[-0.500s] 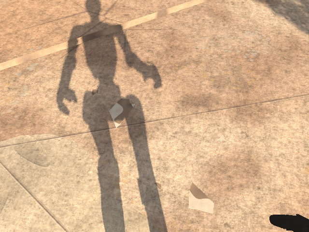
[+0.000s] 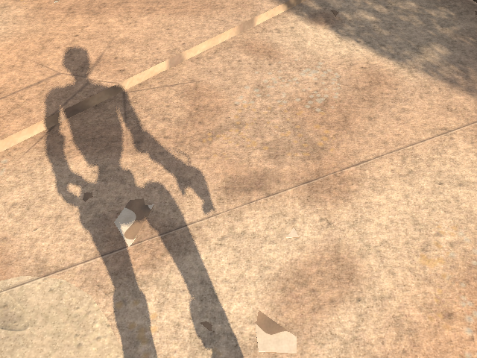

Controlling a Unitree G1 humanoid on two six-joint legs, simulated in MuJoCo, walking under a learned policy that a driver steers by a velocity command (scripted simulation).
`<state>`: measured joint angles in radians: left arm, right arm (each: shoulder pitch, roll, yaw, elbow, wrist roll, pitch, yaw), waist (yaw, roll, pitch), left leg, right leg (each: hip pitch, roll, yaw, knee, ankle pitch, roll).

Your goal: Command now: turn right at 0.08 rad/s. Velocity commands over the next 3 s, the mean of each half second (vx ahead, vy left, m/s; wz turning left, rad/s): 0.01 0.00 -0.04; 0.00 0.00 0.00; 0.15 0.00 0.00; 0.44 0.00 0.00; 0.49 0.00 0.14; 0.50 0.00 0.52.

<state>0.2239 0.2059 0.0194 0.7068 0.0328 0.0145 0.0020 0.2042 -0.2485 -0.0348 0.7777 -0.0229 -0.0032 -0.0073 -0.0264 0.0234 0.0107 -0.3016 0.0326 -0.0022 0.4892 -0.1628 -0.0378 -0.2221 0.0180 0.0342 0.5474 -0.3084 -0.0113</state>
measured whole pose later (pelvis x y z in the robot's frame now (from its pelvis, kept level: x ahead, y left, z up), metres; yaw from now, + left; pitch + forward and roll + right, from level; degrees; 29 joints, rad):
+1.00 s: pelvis +0.03 +0.00 +0.00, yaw +1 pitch -1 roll +0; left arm 0.30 0.19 0.02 1.01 0.00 -0.01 0.03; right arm 0.19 -0.21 -0.05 1.11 0.00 0.02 -0.05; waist -0.01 0.00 0.03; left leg -0.24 0.04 -0.02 0.47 -0.20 -0.04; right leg -0.13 0.02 0.01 0.47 -0.31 -0.02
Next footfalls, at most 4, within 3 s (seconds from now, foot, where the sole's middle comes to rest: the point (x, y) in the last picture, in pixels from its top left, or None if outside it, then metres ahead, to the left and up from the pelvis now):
1.94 right None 0.51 -0.07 -0.77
2.48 left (195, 275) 0.80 0.18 -0.77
2.98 right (231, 195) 1.13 0.05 -0.77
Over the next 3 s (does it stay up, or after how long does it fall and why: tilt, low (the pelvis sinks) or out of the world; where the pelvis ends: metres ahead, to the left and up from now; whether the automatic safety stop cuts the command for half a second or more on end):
stays up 0.94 0.11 -0.01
